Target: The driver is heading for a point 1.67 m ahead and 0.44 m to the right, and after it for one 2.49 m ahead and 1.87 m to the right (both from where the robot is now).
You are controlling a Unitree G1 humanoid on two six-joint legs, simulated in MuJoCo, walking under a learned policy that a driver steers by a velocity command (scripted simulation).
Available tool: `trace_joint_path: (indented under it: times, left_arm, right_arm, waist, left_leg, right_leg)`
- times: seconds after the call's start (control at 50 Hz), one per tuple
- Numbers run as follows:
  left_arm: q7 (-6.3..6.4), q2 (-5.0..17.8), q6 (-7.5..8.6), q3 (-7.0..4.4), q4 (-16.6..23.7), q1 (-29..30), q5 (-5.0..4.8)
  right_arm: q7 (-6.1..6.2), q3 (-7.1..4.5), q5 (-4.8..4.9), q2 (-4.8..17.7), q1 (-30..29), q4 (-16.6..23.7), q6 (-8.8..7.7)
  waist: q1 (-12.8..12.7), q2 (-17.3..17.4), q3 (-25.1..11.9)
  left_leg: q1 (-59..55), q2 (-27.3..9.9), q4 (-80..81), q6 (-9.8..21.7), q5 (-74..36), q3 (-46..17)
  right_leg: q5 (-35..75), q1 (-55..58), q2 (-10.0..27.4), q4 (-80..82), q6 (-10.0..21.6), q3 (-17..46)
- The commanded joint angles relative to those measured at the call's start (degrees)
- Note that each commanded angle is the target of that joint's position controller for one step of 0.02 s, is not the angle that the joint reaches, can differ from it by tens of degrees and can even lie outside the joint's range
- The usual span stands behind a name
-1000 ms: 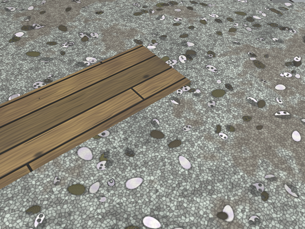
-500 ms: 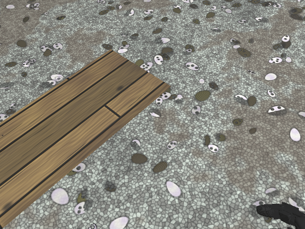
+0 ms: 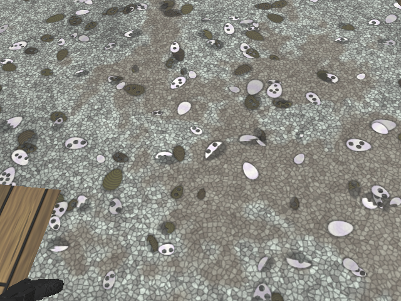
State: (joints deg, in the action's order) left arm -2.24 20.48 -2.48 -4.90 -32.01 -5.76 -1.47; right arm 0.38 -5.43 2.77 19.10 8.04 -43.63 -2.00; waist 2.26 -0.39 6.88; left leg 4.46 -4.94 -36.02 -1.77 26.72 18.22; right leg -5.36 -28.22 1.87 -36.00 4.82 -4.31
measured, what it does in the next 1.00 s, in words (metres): walks ahead, turning right: left foot, then right foot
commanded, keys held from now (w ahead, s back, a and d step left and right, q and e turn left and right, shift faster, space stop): e+shift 0.54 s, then shift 0.34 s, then w+shift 0.12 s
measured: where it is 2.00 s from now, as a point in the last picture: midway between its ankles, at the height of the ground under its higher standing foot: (258, 217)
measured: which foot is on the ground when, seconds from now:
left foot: down 0.00-0.00, up 0.02-0.40, down 0.42-0.84, up 0.86-1.00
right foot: down 0.00-0.42, up 0.44-0.82, down 0.84-1.00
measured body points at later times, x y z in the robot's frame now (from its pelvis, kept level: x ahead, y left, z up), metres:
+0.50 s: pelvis +0.12 +0.06 +0.02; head +0.15 +0.04 +0.46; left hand +0.43 +0.22 -0.04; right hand +0.13 -0.28 -0.07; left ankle +0.22 +0.14 -0.72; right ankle +0.09 -0.06 -0.68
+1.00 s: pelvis +0.12 +0.02 +0.03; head +0.12 -0.01 +0.48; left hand +0.41 +0.11 -0.05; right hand +0.00 -0.27 -0.09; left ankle +0.21 +0.14 -0.65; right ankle +0.03 -0.04 -0.71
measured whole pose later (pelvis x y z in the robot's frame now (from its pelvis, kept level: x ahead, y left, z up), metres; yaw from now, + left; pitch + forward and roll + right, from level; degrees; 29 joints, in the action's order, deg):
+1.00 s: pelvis +0.12 +0.02 +0.03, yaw -43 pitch +2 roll +1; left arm 0.4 14.6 -0.1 -1.3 -35.7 -13.3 -0.2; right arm -0.7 -4.1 0.9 19.3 12.3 -44.9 -0.3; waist 0.8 2.2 -0.3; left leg 26.6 -3.0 -55.3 -2.2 21.5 1.9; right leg -15.3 -11.5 -0.6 -24.6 2.8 2.6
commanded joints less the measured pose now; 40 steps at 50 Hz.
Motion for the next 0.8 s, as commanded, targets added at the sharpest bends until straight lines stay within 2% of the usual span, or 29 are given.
trace_joint_path:
  times: [0.02, 0.04, 0.06, 0.08, 0.1, 0.12, 0.14, 0.16, 0.2, 0.24, 0.3, 0.36, 0.4, 0.42, 0.44, 0.46, 0.48, 0.5, 0.52, 0.54, 0.56, 0.6, 0.64, 0.68, 0.72, 0.76, 0.8]
  left_arm:
    - [2.12, 17.29, 0.24, -5.65, 1.73, -12.69, 0.23]
    - [0.90, 15.76, 1.85, -4.83, 5.20, -11.58, 2.48]
    - [0.28, 13.52, 2.97, -4.24, 5.49, -9.62, 1.86]
    - [0.57, 11.78, 3.34, -3.87, 5.03, -7.69, 0.36]
    - [1.14, 9.76, 3.14, -3.21, 5.29, -5.48, -0.43]
    - [1.96, 8.82, 2.72, -2.81, 5.94, -3.05, -0.11]
    - [2.62, 8.80, 2.25, -2.81, 6.67, -1.50, 0.62]
    - [3.12, 9.04, 1.91, -2.99, 6.73, -1.25, 1.00]
    - [3.95, 9.71, 1.28, -3.40, 6.27, -2.68, 0.90]
    - [4.50, 9.82, 0.54, -3.57, 6.21, -2.72, 0.47]
    - [4.54, 8.93, -0.21, -3.37, 6.35, -2.05, 0.55]
    - [4.06, 8.09, -0.51, -3.24, 6.47, -1.77, 0.48]
    - [3.93, 7.34, -0.73, -2.97, 6.94, -0.09, 0.02]
    - [3.83, 5.36, -0.80, -2.34, 6.91, -1.39, -0.14]
    - [3.64, 1.69, -0.85, -1.30, 6.83, -5.97, 0.14]
    - [3.34, 6.20, 0.00, -2.54, 7.67, -6.77, 0.18]
    - [3.20, 10.54, 0.23, -3.73, 6.21, -6.70, 0.26]
    - [3.21, 11.04, -0.06, -4.10, 4.90, -6.49, 0.02]
    - [3.43, 9.54, -0.57, -3.84, 3.92, -7.23, 0.33]
    - [3.19, 8.07, -0.87, -3.34, 3.90, -7.79, 0.26]
    - [3.07, 6.64, -0.82, -2.67, 4.30, -6.51, 0.08]
    - [3.26, 4.28, -0.36, -1.46, 5.79, -2.87, -0.02]
    - [3.42, 3.29, -0.08, -0.78, 6.35, -1.13, 0.40]
    - [3.33, 2.32, 0.09, -0.07, 6.15, -1.00, 0.96]
    - [3.24, 2.02, 0.09, 0.34, 5.45, -1.65, 0.97]
    - [3.08, 2.42, -0.09, 0.34, 4.56, -2.40, 0.76]
    - [2.76, 2.00, -0.24, 0.28, 2.86, -5.22, 0.75]
  right_arm:
    - [-0.91, 0.22, -3.90, 1.26, 0.54, 7.14, -0.23]
    - [-1.24, 0.10, -3.13, 5.68, 1.27, 7.69, -0.77]
    - [-1.28, -0.39, -1.69, 8.18, -4.24, 8.49, -1.27]
    - [-0.78, -0.24, -2.11, 7.48, -6.35, 9.00, -1.43]
    - [-0.10, -0.11, -3.00, 6.89, -6.50, 8.22, -1.24]
    - [0.11, -0.24, -3.32, 7.20, -6.11, 7.83, -0.84]
    - [-0.01, -0.25, -3.33, 6.91, -5.86, 7.33, -0.43]
    - [-0.07, 0.04, -3.42, 5.58, -5.34, 6.80, -0.21]
    - [0.01, 0.66, -3.27, 3.51, -5.17, 6.23, 0.10]
    - [-0.03, 0.96, -2.80, 2.78, -5.31, 6.02, 0.62]
    - [-0.10, 0.75, -2.54, 3.00, -6.45, 6.38, 1.02]
    - [-0.40, 0.18, -2.45, 3.75, -6.65, 6.84, 0.32]
    - [-0.68, -0.67, -2.36, 4.66, -3.19, 5.84, -0.25]
    - [-0.47, -1.44, -2.78, 6.59, -1.49, 5.41, -0.21]
    - [0.02, -2.07, -3.77, 10.90, -3.53, 6.61, 0.51]
    - [-0.01, -2.01, -5.78, 10.27, -4.32, 6.84, 0.51]
    - [0.41, -1.21, -5.41, 6.85, -7.14, 8.50, 0.37]
    - [1.04, -0.61, -4.60, 4.47, -8.87, 9.05, 0.69]
    - [1.72, -0.40, -3.83, 4.02, -9.30, 9.36, 1.11]
    - [2.24, -0.20, -3.40, 3.98, -8.86, 9.23, 1.36]
    - [2.48, -0.04, -3.60, 4.15, -6.99, 8.79, 1.54]
    - [2.34, -0.24, -3.99, 5.16, -2.73, 7.51, 1.94]
    - [1.83, -0.56, -3.97, 6.37, -0.43, 6.75, 2.25]
    - [1.08, -0.96, -3.51, 7.69, -0.87, 6.52, 2.46]
    - [0.36, -1.22, -2.93, 8.72, -1.64, 6.18, 2.62]
    - [-0.05, -1.16, -2.22, 8.92, -0.66, 5.24, 2.62]
    - [-0.08, -0.79, -1.20, 8.57, -0.60, 4.28, 2.66]
  waist:
    - [-2.75, -21.64, -15.05]
    - [-5.14, -15.12, -28.71]
    - [-6.05, -6.83, -24.47]
    - [-4.54, -2.70, -17.96]
    - [-2.91, 0.01, -14.71]
    - [-1.32, -0.12, -13.60]
    - [-0.65, -0.50, -13.44]
    - [-0.51, -0.71, -13.96]
    - [-1.00, -0.74, -15.57]
    - [-1.40, -1.87, -16.11]
    - [-2.29, -5.80, -14.54]
    - [-2.91, -9.26, -13.67]
    - [-0.94, -10.31, -13.61]
    - [-1.03, -6.67, -14.52]
    - [-4.84, 8.10, -14.93]
    - [-5.75, 16.89, -11.84]
    - [-5.59, 12.65, -9.90]
    - [-5.25, 9.05, -8.49]
    - [-5.13, 7.03, -8.34]
    - [-4.49, 6.53, -7.66]
    - [-3.36, 5.54, -7.50]
    - [-0.72, 5.99, -8.29]
    - [0.61, 7.19, -10.10]
    - [0.50, 8.34, -11.60]
    - [0.07, 9.91, -12.30]
    - [0.08, 11.23, -12.57]
    - [-1.75, 11.00, -12.74]
  left_leg:
    - [31.12, 5.82, -39.87, -2.40, 13.95, -6.50]
    - [35.70, 8.49, -47.30, -2.13, 13.34, -22.84]
    - [37.49, 6.63, -45.09, -0.61, 7.55, -25.78]
    - [37.94, 5.24, -40.30, 0.04, 3.38, -25.98]
    - [36.28, 3.74, -35.59, 0.06, 0.94, -26.46]
    - [32.05, 3.33, -31.01, 0.03, -0.65, -26.70]
    - [28.41, 4.11, -27.33, -0.42, -1.98, -26.06]
    - [26.60, 5.29, -23.65, -1.24, -2.94, -25.14]
    - [24.55, 7.10, -17.76, -2.80, -4.56, -25.00]
    - [22.96, 8.20, -13.51, -3.55, -7.96, -25.59]
    - [20.56, 9.26, -8.07, -3.43, -10.68, -26.20]
    - [17.21, 9.63, -0.70, -2.21, -10.22, -26.71]
    - [10.55, 8.58, 9.95, -0.81, -15.65, -25.86]
    - [4.33, 2.88, 15.46, 1.39, -19.03, -28.74]
    - [-1.62, -10.45, 18.29, 7.76, -21.54, -42.37]
    - [3.37, -17.05, 21.49, 14.58, -21.20, -53.14]
    - [4.88, -16.08, 21.01, 15.12, -18.70, -48.73]
    - [6.30, -11.84, 20.14, 12.88, -15.51, -41.44]
    - [5.71, -9.11, 19.30, 11.40, -15.47, -37.03]
    - [5.41, -8.64, 19.22, 11.77, -18.66, -33.82]
    - [5.44, -7.90, 19.49, 12.40, -21.85, -31.32]
    - [1.66, -8.00, 19.52, 14.17, -26.48, -29.12]
    - [-2.15, -9.34, 18.76, 15.57, -30.56, -28.41]
    - [-2.25, -9.89, 17.86, 15.77, -33.93, -26.31]
    - [0.06, -10.02, 17.26, 15.58, -36.79, -24.19]
    - [0.12, -10.60, 16.05, 15.31, -37.66, -23.91]
    - [1.13, -10.25, 12.92, 13.68, -37.82, -23.04]
  right_leg:
    - [40.45, 38.25, 9.51, 4.36, 15.37, 27.68]
    - [18.69, 42.12, 17.67, 14.25, 22.78, 47.82]
    - [7.57, 38.32, 16.87, 18.04, 19.56, 44.93]
    - [2.09, 32.52, 13.94, 18.32, 15.97, 40.68]
    - [2.49, 27.19, 11.63, 17.72, 13.44, 36.76]
    - [5.79, 21.80, 9.53, 17.31, 11.96, 32.98]
    - [9.20, 18.38, 7.40, 16.94, 10.92, 30.31]
    - [13.33, 17.24, 5.96, 16.12, 10.57, 28.64]
    - [16.51, 16.69, 4.69, 14.81, 10.38, 28.29]
    - [10.90, 15.33, 3.66, 14.43, 9.32, 29.56]
    - [1.11, 12.67, 2.04, 14.22, 7.18, 32.05]
    - [-0.48, 13.05, 1.28, 12.13, 5.66, 35.67]
    - [-1.79, 11.67, -0.54, 8.86, 3.66, 36.77]
    - [-11.34, 8.14, -3.53, 3.32, 1.23, 34.00]
    - [-28.88, -1.03, -11.30, -9.67, -2.09, 23.12]
    - [-30.16, -7.96, -10.60, -21.41, -4.68, 17.88]
    - [-25.60, -8.79, -6.15, -27.97, -6.43, 16.23]
    - [-21.15, -8.59, -4.69, -30.41, -7.36, 14.85]
    - [-18.20, -9.21, -4.04, -34.01, -8.21, 13.46]
    - [-16.56, -10.41, -3.09, -36.99, -8.94, 12.06]
    - [-15.84, -10.16, -2.24, -36.78, -9.33, 9.97]
    - [-16.16, -10.84, -1.14, -32.36, -10.10, 7.96]
    - [-18.29, -9.76, -0.43, -27.20, -10.65, 8.02]
    - [-19.89, -5.19, 0.00, -20.65, -10.42, 7.14]
    - [-20.21, 1.13, -0.53, -13.97, -9.82, 5.24]
    - [-18.99, 5.17, -1.51, -6.97, -8.98, 4.03]
    - [-11.76, 11.89, -2.71, 5.99, -6.69, 2.82]
Velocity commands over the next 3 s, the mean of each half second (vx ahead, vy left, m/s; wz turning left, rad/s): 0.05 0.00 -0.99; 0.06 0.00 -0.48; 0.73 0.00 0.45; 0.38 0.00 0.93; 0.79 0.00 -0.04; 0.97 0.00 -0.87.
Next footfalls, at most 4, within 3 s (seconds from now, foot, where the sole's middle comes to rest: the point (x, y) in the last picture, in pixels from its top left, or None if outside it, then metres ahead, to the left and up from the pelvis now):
0.42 left None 0.25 0.12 -0.75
0.84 right None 0.06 -0.07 -0.75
1.34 left None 0.40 -0.02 -0.75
1.76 right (287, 193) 0.76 -0.27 -0.75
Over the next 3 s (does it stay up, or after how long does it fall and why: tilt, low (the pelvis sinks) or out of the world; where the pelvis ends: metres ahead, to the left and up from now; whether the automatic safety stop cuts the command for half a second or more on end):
stays up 1.32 -0.20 0.02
